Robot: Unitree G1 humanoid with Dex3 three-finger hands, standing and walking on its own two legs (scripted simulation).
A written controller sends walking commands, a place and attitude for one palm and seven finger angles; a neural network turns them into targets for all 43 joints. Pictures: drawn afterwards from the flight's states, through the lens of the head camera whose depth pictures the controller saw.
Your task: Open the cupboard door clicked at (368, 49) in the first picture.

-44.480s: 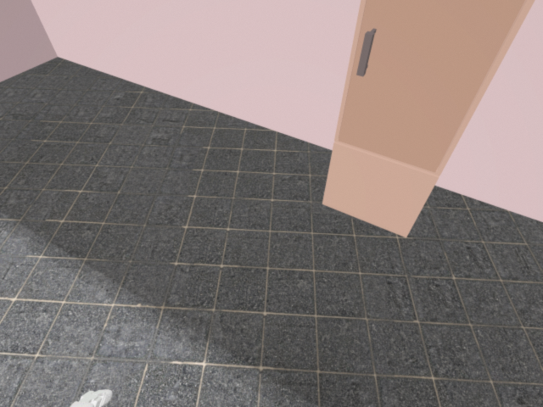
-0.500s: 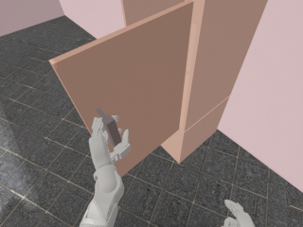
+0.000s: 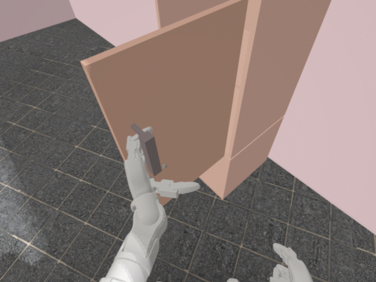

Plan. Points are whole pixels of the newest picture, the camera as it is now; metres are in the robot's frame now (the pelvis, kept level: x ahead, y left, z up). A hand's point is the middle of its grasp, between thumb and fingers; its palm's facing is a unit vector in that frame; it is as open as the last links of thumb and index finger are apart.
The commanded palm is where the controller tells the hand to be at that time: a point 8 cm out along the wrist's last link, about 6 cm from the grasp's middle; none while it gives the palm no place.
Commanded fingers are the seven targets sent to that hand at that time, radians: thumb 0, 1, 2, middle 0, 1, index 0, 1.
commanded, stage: open thumb and fingers to let go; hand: left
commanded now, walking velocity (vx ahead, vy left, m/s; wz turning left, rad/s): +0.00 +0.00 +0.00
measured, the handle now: (145, 149) +0.38 +0.11 +0.07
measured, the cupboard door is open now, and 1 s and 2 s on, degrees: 91 94 94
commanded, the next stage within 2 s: slide the hand sideways off the handle in 0.08 s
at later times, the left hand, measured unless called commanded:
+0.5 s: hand (164, 181) +0.30 +0.06 +0.07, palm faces -0.15 -0.99 +0.03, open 16.3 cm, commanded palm +0.28 +0.12 +0.06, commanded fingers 0.00 -0.50 0.30 -0.15 -0.30 -0.15 -0.30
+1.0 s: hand (144, 197) +0.27 +0.10 +0.07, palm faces -0.07 -1.00 -0.02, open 16.1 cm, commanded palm +0.24 +0.17 +0.06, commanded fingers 0.00 -0.50 0.30 -0.15 -0.30 -0.15 -0.30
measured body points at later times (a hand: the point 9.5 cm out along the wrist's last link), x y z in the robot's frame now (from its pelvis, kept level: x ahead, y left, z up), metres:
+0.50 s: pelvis -0.01 +0.02 +0.00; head +0.02 +0.01 +0.45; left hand +0.31 +0.12 +0.07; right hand +0.15 -0.20 -0.10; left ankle +0.01 +0.13 -0.69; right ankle +0.04 -0.10 -0.69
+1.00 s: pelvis +0.02 +0.00 +0.00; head +0.06 -0.02 +0.45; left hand +0.27 +0.15 +0.07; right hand +0.20 -0.22 -0.09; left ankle +0.01 +0.13 -0.69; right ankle +0.04 -0.10 -0.69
